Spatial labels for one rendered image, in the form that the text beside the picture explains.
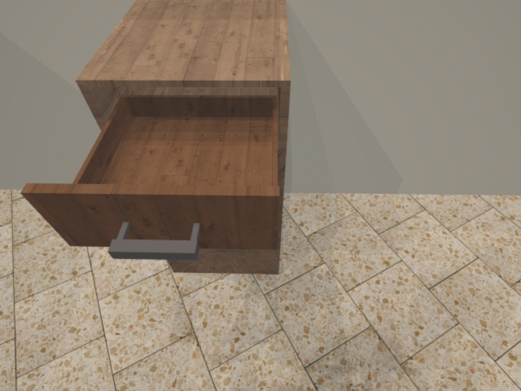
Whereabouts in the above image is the handle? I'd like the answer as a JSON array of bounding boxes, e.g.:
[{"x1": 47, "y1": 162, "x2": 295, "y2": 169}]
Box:
[{"x1": 108, "y1": 222, "x2": 200, "y2": 261}]

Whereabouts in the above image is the drawer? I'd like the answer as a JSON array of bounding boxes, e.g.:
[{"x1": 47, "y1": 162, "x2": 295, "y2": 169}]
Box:
[{"x1": 21, "y1": 95, "x2": 279, "y2": 250}]

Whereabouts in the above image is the cabinet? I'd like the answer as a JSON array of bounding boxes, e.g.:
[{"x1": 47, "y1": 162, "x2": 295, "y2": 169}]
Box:
[{"x1": 75, "y1": 0, "x2": 291, "y2": 275}]

